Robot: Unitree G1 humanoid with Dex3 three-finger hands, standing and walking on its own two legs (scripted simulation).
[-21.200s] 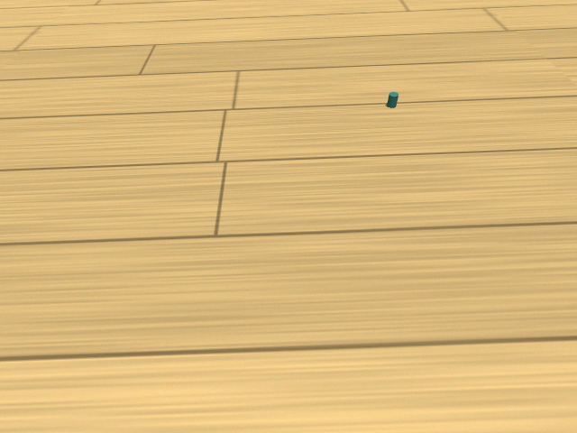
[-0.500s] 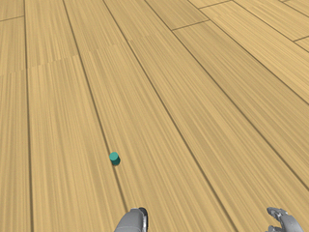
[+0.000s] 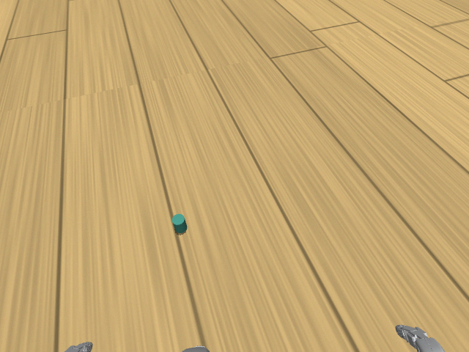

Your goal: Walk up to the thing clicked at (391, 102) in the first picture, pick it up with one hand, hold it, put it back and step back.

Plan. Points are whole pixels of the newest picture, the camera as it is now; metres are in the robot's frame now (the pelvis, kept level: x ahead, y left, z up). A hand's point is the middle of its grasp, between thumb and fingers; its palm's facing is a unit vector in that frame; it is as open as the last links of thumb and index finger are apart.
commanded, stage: walk up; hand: left
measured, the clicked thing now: (179, 223) +0.74 +0.30 -0.71
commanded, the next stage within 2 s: stand in 1.04 s
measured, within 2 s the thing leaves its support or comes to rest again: neither
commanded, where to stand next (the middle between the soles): +0.37 +0.04 m, yaw +2 degrees
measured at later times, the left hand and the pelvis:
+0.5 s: hand out of the picture +0.02 +0.28 -0.14, palm faces +0.05 -0.92 -0.38, open 7.4 cm; pelvis -0.03 +0.01 +0.01, yaw +2 degrees
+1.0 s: hand out of the picture +0.09 +0.27 -0.13, palm faces +0.08 -0.93 -0.35, open 7.4 cm; pelvis +0.00 +0.01 +0.02, yaw +3 degrees
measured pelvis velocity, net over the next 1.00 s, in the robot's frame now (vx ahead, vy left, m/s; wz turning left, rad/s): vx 0.00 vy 0.01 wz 0.05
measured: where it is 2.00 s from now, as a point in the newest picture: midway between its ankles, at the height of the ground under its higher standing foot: outside the picture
